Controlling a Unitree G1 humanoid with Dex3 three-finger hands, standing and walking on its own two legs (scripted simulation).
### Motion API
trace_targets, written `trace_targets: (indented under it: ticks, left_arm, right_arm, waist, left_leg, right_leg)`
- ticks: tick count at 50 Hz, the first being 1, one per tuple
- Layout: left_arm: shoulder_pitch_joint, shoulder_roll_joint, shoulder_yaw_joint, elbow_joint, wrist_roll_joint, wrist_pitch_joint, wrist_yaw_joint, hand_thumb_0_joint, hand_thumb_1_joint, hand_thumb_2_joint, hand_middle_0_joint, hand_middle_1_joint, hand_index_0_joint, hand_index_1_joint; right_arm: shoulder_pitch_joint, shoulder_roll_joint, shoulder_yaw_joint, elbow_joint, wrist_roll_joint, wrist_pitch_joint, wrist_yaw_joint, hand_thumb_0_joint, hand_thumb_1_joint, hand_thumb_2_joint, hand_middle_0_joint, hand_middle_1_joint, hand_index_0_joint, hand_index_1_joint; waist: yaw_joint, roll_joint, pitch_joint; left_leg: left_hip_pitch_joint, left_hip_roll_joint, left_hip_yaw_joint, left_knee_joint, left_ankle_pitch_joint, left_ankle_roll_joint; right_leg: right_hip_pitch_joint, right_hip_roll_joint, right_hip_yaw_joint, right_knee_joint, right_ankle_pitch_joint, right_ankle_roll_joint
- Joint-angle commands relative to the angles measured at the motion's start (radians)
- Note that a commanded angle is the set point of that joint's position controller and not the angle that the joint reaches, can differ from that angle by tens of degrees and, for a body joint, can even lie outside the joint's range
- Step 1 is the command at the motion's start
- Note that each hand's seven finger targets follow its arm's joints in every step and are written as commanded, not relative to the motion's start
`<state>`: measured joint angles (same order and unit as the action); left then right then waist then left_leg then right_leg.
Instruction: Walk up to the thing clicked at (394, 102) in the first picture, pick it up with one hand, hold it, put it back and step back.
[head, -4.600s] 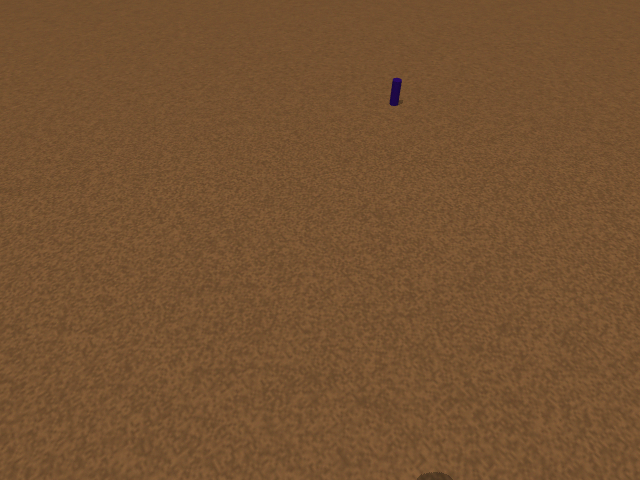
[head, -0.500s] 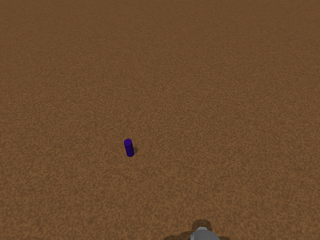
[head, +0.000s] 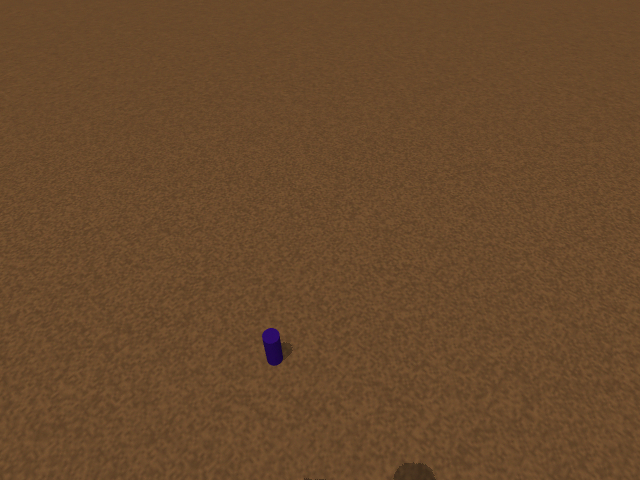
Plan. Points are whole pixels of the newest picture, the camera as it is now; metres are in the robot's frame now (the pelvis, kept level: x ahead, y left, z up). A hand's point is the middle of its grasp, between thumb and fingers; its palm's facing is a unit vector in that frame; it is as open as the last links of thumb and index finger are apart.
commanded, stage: walk up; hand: left
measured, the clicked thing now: (273, 347) +0.64 +0.20 -0.69
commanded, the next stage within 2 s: none
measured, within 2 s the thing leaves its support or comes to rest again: neither
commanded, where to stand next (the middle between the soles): +0.31 +0.00 m, yaw -3 degrees
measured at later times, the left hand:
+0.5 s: hand (162, 400) +0.26 +0.27 -0.12, palm faces -0.09 -0.90 -0.43, open 7.4 cm
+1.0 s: hand (167, 377) +0.31 +0.29 -0.16, palm faces -0.10 -0.92 -0.37, open 7.4 cm
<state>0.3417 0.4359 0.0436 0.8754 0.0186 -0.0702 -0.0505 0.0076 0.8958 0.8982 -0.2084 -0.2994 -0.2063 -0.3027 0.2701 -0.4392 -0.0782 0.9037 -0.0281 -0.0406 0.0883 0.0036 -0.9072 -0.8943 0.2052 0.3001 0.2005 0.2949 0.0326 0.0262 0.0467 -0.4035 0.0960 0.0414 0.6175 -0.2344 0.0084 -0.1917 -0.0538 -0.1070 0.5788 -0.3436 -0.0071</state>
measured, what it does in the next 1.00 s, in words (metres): walks ahead: right foot, then left foot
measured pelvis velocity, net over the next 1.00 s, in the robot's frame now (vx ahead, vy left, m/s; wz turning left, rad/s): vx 0.25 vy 0.02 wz -0.06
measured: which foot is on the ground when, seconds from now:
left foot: down 0.00-0.46, up 0.48-0.78, down 0.80-1.00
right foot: down 0.00-0.04, up 0.06-0.42, down 0.44-1.00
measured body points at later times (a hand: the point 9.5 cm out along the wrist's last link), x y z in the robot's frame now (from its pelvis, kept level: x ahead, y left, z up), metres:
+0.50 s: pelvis +0.16 -0.01 -0.01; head +0.18 -0.03 +0.44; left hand +0.26 +0.32 -0.10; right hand +0.17 -0.33 -0.14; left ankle +0.11 +0.13 -0.70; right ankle +0.24 -0.12 -0.73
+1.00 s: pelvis +0.25 +0.02 -0.01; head +0.27 +0.03 +0.44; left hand +0.32 +0.34 -0.14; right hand +0.32 -0.30 -0.12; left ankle +0.32 +0.15 -0.73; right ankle +0.27 -0.11 -0.73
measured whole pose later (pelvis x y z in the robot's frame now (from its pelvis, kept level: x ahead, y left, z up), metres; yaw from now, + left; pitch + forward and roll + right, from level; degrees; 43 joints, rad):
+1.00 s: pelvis +0.25 +0.02 -0.01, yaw -3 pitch -2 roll +0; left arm 0.25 0.41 0.02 0.97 0.01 -0.03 -0.01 0.01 0.90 0.90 -0.21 -0.30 -0.20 -0.30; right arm 0.19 -0.39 -0.02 0.93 -0.02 -0.02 0.03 0.00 -0.90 -0.89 0.21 0.30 0.20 0.30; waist 0.00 -0.02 0.08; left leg -0.37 0.07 0.04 0.68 -0.26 0.00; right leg -0.32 -0.03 -0.04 0.70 -0.39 -0.02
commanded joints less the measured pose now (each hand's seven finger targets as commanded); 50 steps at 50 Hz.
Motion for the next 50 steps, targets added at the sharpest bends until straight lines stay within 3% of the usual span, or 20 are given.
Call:
trace_targets:
  ticks: [1,2,3,5,8,17,20,21,22,23,24,29,36,39,40,41,42,46,48,50]
  left_arm:
    - [-0.073,0.155,0.037,-0.096,0.000,-0.018,0.018,0.000,0.900,0.900,-0.200,-0.300,-0.200,-0.300]
    - [-0.048,0.122,0.028,-0.092,-0.020,-0.014,0.024,0.000,0.900,0.900,-0.200,-0.300,-0.200,-0.300]
    - [-0.059,0.222,0.049,-0.069,-0.010,-0.011,0.040,0.000,0.900,0.900,-0.200,-0.300,-0.200,-0.300]
    - [-0.018,0.218,0.044,-0.023,-0.022,-0.011,0.033,0.000,0.900,0.900,-0.200,-0.300,-0.200,-0.300]
    - [0.020,0.204,0.050,0.005,-0.021,-0.007,0.021,0.000,0.900,0.900,-0.200,-0.300,-0.200,-0.300]
    - [-0.111,0.161,0.057,-0.034,-0.010,-0.007,-0.005,0.000,0.900,0.900,-0.200,-0.300,-0.200,-0.300]
    - [0.005,0.172,0.068,0.002,-0.010,-0.023,0.011,0.000,0.900,0.900,-0.200,-0.300,-0.200,-0.300]
    - [0.078,0.212,0.087,0.020,-0.006,-0.032,0.022,0.000,0.900,0.900,-0.200,-0.300,-0.200,-0.300]
    - [0.149,0.305,0.114,0.015,0.002,-0.044,0.037,0.000,0.900,0.900,-0.200,-0.300,-0.200,-0.300]
    - [0.109,0.346,0.113,-0.011,-0.011,-0.042,0.040,0.000,0.900,0.900,-0.200,-0.300,-0.200,-0.300]
    - [0.059,0.325,0.106,-0.030,-0.025,-0.036,0.038,0.000,0.900,0.900,-0.200,-0.300,-0.200,-0.300]
    - [-0.042,0.250,0.075,-0.063,-0.018,-0.035,0.045,0.000,0.900,0.900,-0.200,-0.300,-0.200,-0.300]
    - [-0.108,0.221,0.046,-0.061,-0.013,-0.009,0.060,0.000,0.900,0.900,-0.200,-0.300,-0.200,-0.300]
    - [-0.136,0.170,0.018,-0.058,-0.024,0.016,0.062,0.000,0.900,0.900,-0.200,-0.300,-0.200,-0.300]
    - [-0.082,0.121,0.004,-0.072,-0.019,0.019,0.055,0.000,0.900,0.900,-0.200,-0.300,-0.200,-0.300]
    - [-0.047,0.140,0.006,-0.049,-0.026,0.030,0.061,0.000,0.900,0.900,-0.200,-0.300,-0.200,-0.300]
    - [-0.060,0.202,0.027,-0.013,-0.011,0.034,0.068,0.000,0.900,0.900,-0.200,-0.300,-0.200,-0.300]
    - [-0.009,0.177,0.032,0.056,-0.016,0.020,0.058,0.000,0.900,0.900,-0.200,-0.300,-0.200,-0.300]
    - [0.026,0.143,0.036,0.094,-0.008,0.016,0.058,0.000,0.900,0.900,-0.200,-0.300,-0.200,-0.300]
    - [0.003,0.175,0.047,0.099,0.012,0.012,0.066,0.000,0.900,0.900,-0.200,-0.300,-0.200,-0.300]
  right_arm:
    - [0.223,-0.268,-0.087,-0.010,-0.005,-0.047,-0.040,0.000,-0.900,-0.900,0.200,0.300,0.200,0.300]
    - [0.221,-0.348,-0.097,-0.038,-0.003,-0.055,-0.046,0.000,-0.900,-0.900,0.200,0.300,0.200,0.300]
    - [0.171,-0.355,-0.098,-0.059,0.025,-0.051,-0.044,0.000,-0.900,-0.900,0.200,0.300,0.200,0.300]
    - [0.074,-0.262,-0.064,-0.084,0.023,-0.054,-0.057,0.000,-0.900,-0.900,0.200,0.300,0.200,0.300]
    - [0.060,-0.240,-0.053,-0.083,0.024,-0.059,-0.062,0.000,-0.900,-0.900,0.200,0.300,0.200,0.300]
    - [0.050,-0.249,-0.054,-0.122,0.017,-0.044,-0.051,0.000,-0.900,-0.900,0.200,0.300,0.200,0.300]
    - [0.012,-0.218,-0.040,-0.146,0.021,-0.029,-0.050,0.000,-0.900,-0.900,0.200,0.300,0.200,0.300]
    - [0.049,-0.168,-0.020,-0.146,0.022,-0.028,-0.050,0.000,-0.900,-0.900,0.200,0.300,0.200,0.300]
    - [0.097,-0.090,0.007,-0.169,0.028,-0.034,-0.050,0.000,-0.900,-0.900,0.200,0.300,0.200,0.300]
    - [0.082,-0.153,-0.008,-0.154,0.024,-0.021,-0.058,0.000,-0.900,-0.900,0.200,0.300,0.200,0.300]
    - [0.050,-0.215,-0.028,-0.136,0.016,-0.011,-0.067,0.000,-0.900,-0.900,0.200,0.300,0.200,0.300]
    - [0.116,-0.184,-0.033,-0.062,0.017,0.007,-0.046,0.000,-0.900,-0.900,0.200,0.300,0.200,0.300]
    - [0.014,-0.113,-0.015,-0.032,0.022,0.008,-0.067,0.000,-0.900,-0.900,0.200,0.300,0.200,0.300]
    - [0.032,-0.154,-0.022,0.000,0.018,-0.007,-0.084,0.000,-0.900,-0.900,0.200,0.300,0.200,0.300]
    - [0.078,-0.228,-0.041,-0.005,0.005,-0.017,-0.086,0.000,-0.900,-0.900,0.200,0.300,0.200,0.300]
    - [0.038,-0.313,-0.054,-0.021,0.015,-0.018,-0.080,0.000,-0.900,-0.900,0.200,0.300,0.200,0.300]
    - [0.006,-0.324,-0.063,-0.022,0.015,-0.013,-0.077,0.000,-0.900,-0.900,0.200,0.300,0.200,0.300]
    - [-0.113,-0.242,-0.027,-0.038,0.008,-0.005,-0.081,0.000,-0.900,-0.900,0.200,0.300,0.200,0.300]
    - [-0.166,-0.219,-0.012,-0.046,0.011,0.007,-0.076,0.000,-0.900,-0.900,0.200,0.300,0.200,0.300]
    - [-0.158,-0.144,0.015,-0.046,0.025,0.018,-0.074,0.000,-0.900,-0.900,0.200,0.300,0.200,0.300]
  waist:
    - [-0.158,0.210,-0.039]
    - [-0.146,0.324,-0.021]
    - [-0.124,0.199,0.009]
    - [-0.065,0.067,0.032]
    - [-0.048,0.154,-0.003]
    - [-0.061,0.112,0.038]
    - [0.013,0.028,-0.021]
    - [0.047,-0.105,-0.080]
    - [0.064,-0.350,-0.140]
    - [0.058,-0.267,-0.093]
    - [0.041,-0.150,-0.041]
    - [-0.031,-0.189,0.018]
    - [-0.033,-0.186,-0.052]
    - [-0.067,-0.073,-0.074]
    - [-0.069,0.106,-0.129]
    - [-0.060,0.195,-0.108]
    - [-0.067,0.162,-0.073]
    - [-0.018,0.197,-0.035]
    - [0.010,0.169,-0.057]
    - [0.019,0.035,-0.038]
  left_leg:
    - [0.440,0.071,-0.211,-0.223,-0.343,0.070]
    - [0.448,0.300,-0.684,-0.446,-0.527,0.166]
    - [0.371,0.359,-0.728,-0.428,-0.485,0.257]
    - [0.292,0.236,-0.428,-0.375,-0.223,0.188]
    - [0.285,0.178,-0.226,-0.333,0.065,0.188]
    - [0.153,0.154,-0.116,-0.323,-0.039,0.199]
    - [0.078,0.116,-0.061,-0.115,0.006,0.154]
    - [0.015,0.057,-0.010,0.092,0.044,0.124]
    - [-0.140,-0.049,0.061,0.391,-0.144,0.062]
    - [-0.279,-0.104,-0.009,0.480,-0.300,0.035]
    - [-0.281,-0.035,-0.082,0.535,-0.300,0.030]
    - [-0.136,0.007,-0.071,0.389,-0.111,0.007]
    - [0.136,-0.040,0.010,0.068,0.042,-0.012]
    - [0.284,-0.035,-0.032,-0.110,0.154,0.019]
    - [0.343,0.121,-0.251,-0.200,0.011,0.069]
    - [0.307,0.280,-0.513,-0.328,-0.255,0.198]
    - [0.244,0.300,-0.571,-0.347,-0.379,0.253]
    - [0.098,0.164,-0.299,-0.252,-0.157,0.184]
    - [0.013,0.118,-0.203,-0.182,-0.156,0.149]
    - [-0.097,0.066,-0.141,-0.079,-0.261,0.074]
  right_leg:
    - [-0.435,-0.053,0.051,0.289,-0.114,-0.090]
    - [-0.621,0.102,0.041,0.516,-0.175,-0.043]
    - [-0.590,0.025,0.161,0.582,-0.194,-0.050]
    - [-0.505,-0.018,0.216,0.549,-0.049,-0.040]
    - [-0.408,-0.046,0.163,0.429,0.010,-0.010]
    - [-0.206,-0.012,0.046,0.090,0.123,-0.006]
    - [0.048,0.030,0.031,-0.045,0.169,-0.019]
    - [0.204,0.020,0.086,-0.113,0.099,-0.038]
    - [0.317,-0.238,0.475,-0.237,-0.038,-0.112]
    - [0.299,-0.380,0.751,-0.330,-0.113,-0.232]
    - [0.200,-0.404,0.737,-0.314,-0.110,-0.288]
    - [-0.035,-0.204,0.310,-0.294,0.085,-0.197]
    - [-0.164,-0.182,0.168,-0.095,0.478,-0.185]
    - [-0.253,-0.114,0.140,0.049,0.237,-0.099]
    - [-0.322,-0.027,0.078,0.194,-0.032,-0.052]
    - [-0.387,0.060,0.040,0.307,-0.260,-0.032]
    - [-0.364,0.005,0.119,0.378,-0.282,-0.026]
    - [-0.212,-0.011,0.110,0.205,-0.125,-0.024]
    - [-0.041,0.035,0.052,0.026,0.006,-0.017]
    - [0.037,-0.012,0.155,-0.110,-0.009,-0.041]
